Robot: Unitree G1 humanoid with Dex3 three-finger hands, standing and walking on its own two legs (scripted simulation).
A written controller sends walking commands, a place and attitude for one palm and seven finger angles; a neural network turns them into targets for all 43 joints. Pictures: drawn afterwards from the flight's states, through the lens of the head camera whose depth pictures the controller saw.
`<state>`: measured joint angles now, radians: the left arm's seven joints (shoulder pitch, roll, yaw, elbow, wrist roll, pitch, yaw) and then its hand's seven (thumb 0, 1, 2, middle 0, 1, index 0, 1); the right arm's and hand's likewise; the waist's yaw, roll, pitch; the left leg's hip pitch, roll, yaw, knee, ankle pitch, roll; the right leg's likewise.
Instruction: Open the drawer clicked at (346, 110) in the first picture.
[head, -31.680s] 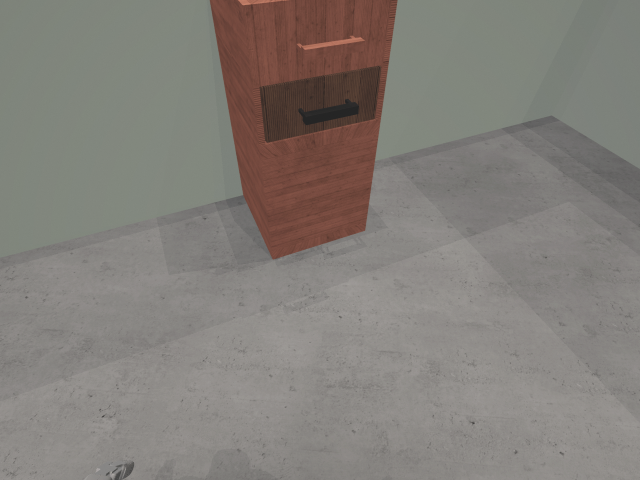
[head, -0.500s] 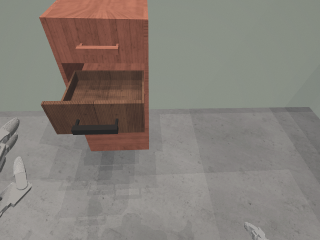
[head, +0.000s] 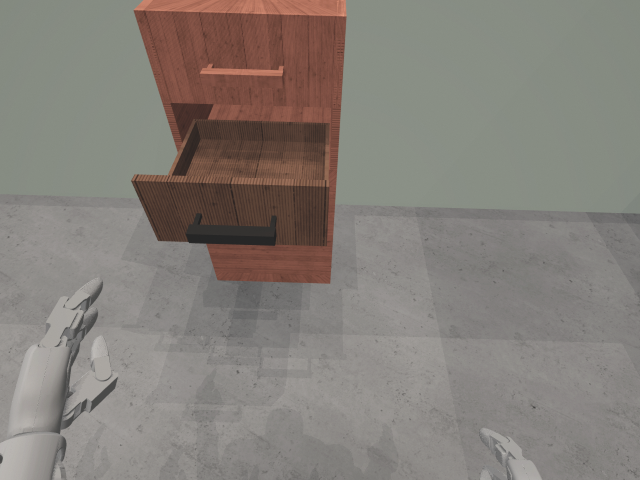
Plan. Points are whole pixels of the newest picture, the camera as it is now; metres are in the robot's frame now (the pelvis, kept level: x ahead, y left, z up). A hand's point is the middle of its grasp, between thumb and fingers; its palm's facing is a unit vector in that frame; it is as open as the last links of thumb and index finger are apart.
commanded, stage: let the arm hang, fingers relaxed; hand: left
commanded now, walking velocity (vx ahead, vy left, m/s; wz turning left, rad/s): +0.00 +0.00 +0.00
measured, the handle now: (234, 226) +0.60 +0.21 -0.11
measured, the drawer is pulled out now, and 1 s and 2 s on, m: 0.29 0.29 0.29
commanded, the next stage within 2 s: look to check the result in 1.02 s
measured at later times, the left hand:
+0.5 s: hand out of the picture +0.00 +0.21 -0.16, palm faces +0.03 -0.97 -0.24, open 7.3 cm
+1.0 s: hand out of the picture +0.00 +0.16 -0.16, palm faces +0.03 -0.98 -0.17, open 7.4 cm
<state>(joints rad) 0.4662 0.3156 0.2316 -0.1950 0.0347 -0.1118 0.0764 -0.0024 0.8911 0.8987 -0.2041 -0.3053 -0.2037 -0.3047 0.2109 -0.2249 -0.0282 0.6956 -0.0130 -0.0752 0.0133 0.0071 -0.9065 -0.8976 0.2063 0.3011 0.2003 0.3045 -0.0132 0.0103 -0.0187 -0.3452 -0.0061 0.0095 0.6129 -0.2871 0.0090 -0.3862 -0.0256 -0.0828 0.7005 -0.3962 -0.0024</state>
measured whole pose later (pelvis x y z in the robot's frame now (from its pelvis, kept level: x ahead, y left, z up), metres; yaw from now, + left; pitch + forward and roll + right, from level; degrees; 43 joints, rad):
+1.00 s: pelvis +0.01 +0.00 +0.02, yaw -1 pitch -3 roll +0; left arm 0.28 0.12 0.01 1.13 0.02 0.01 0.03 0.00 0.91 0.90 -0.20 -0.30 -0.20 -0.30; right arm 0.32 -0.11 0.00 1.13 -0.01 0.00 -0.04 0.00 -0.91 -0.90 0.20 0.30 0.20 0.30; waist 0.00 0.00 0.07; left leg -0.15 -0.02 0.02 0.41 -0.22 0.03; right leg -0.18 0.02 0.00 0.42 -0.20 -0.02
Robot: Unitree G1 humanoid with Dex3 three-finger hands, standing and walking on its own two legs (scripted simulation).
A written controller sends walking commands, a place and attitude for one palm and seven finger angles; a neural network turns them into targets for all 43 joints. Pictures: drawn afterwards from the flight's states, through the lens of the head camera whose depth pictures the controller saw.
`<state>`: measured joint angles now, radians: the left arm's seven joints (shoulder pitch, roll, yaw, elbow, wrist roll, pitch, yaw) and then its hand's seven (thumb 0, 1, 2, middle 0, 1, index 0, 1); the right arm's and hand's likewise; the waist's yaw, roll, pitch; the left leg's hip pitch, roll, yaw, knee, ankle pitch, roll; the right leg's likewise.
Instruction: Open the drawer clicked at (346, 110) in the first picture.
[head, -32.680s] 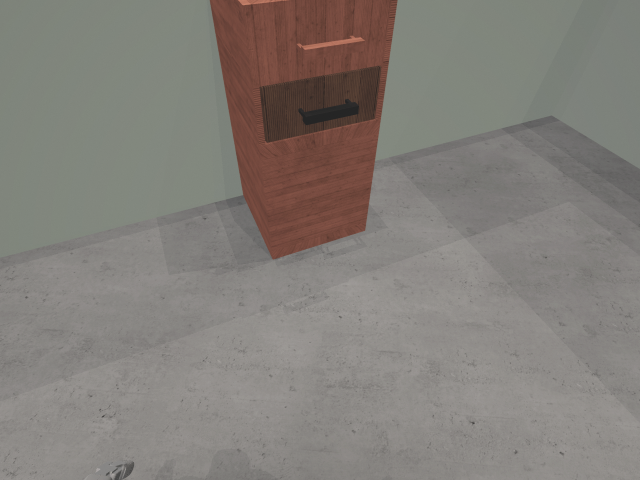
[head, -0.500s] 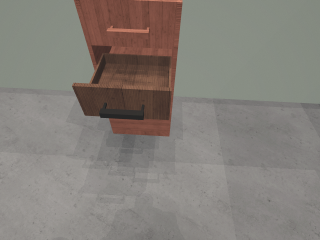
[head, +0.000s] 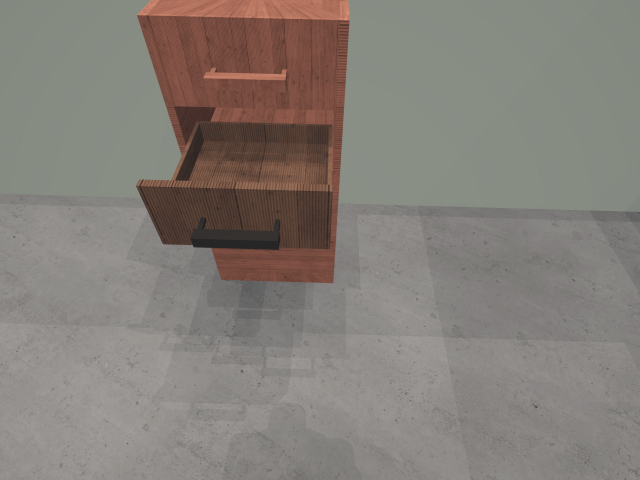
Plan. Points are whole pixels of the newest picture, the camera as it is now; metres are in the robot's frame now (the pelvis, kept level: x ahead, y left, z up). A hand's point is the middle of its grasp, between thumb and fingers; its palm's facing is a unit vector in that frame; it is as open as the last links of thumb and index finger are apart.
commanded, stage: let the arm hang, fingers relaxed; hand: left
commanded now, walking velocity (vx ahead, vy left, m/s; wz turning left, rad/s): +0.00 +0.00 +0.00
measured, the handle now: (238, 231) +0.59 +0.21 -0.13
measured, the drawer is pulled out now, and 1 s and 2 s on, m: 0.29 0.29 0.29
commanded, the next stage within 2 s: look to check the result in 0.02 s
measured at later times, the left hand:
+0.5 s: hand out of the picture -0.01 +0.14 -0.18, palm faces +0.05 -0.98 -0.18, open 7.4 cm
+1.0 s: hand out of the picture +0.01 +0.14 -0.18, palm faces +0.05 -0.98 -0.18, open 7.4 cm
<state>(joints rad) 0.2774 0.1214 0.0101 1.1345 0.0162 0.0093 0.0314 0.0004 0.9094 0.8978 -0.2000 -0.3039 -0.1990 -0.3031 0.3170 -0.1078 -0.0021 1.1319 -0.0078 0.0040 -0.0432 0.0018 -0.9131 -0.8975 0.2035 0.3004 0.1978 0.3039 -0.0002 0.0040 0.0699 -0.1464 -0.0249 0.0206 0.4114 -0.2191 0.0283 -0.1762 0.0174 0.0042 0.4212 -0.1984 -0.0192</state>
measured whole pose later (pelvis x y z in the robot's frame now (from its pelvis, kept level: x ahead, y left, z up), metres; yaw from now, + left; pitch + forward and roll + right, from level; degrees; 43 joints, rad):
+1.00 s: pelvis +0.01 -0.02 +0.00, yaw +0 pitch -2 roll +0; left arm 0.27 0.12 0.02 1.13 0.01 0.00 0.04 0.00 0.91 0.90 -0.20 -0.30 -0.20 -0.30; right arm 0.30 -0.10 -0.01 1.14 -0.01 0.00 -0.05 0.00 -0.91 -0.90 0.20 0.30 0.20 0.30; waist 0.00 0.01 0.08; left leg -0.13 0.01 0.01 0.41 -0.24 0.00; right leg -0.16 0.05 -0.01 0.41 -0.21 -0.05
